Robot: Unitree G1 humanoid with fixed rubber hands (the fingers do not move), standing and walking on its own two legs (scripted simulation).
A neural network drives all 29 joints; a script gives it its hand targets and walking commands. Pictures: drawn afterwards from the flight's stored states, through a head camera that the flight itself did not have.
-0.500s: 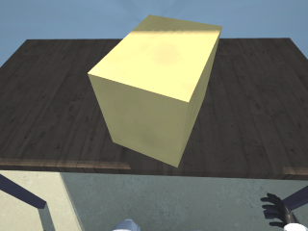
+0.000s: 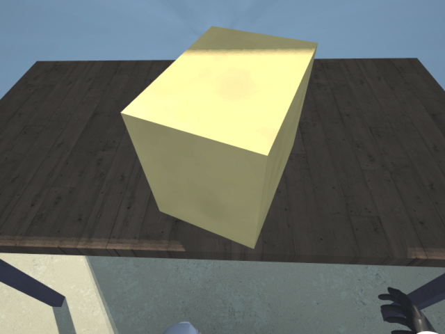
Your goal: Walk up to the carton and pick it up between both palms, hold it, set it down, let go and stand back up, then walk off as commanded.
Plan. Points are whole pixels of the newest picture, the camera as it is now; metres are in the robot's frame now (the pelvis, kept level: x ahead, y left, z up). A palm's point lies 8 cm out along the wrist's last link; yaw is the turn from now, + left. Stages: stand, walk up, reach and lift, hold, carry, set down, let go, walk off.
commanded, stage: walk up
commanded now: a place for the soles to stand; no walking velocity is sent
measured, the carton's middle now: (232, 134) +0.46 +0.00 +0.09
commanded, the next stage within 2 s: reach and lift in 0.22 s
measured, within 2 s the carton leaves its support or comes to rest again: neither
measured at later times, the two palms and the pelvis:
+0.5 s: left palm (78, 297) +0.19 +0.29 -0.07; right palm out of the picture +0.12 -0.30 -0.07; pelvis +0.00 +0.02 +0.00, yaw +1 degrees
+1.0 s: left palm (67, 288) +0.20 +0.30 -0.03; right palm (402, 324) +0.14 -0.26 -0.01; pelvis +0.00 +0.03 +0.03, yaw +0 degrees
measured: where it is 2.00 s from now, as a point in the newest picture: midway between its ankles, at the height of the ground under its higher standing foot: outside the picture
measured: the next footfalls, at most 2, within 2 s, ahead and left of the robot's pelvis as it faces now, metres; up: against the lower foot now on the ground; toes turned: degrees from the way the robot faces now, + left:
none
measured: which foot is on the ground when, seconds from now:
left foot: down 0.00-1.00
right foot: down 0.00-1.00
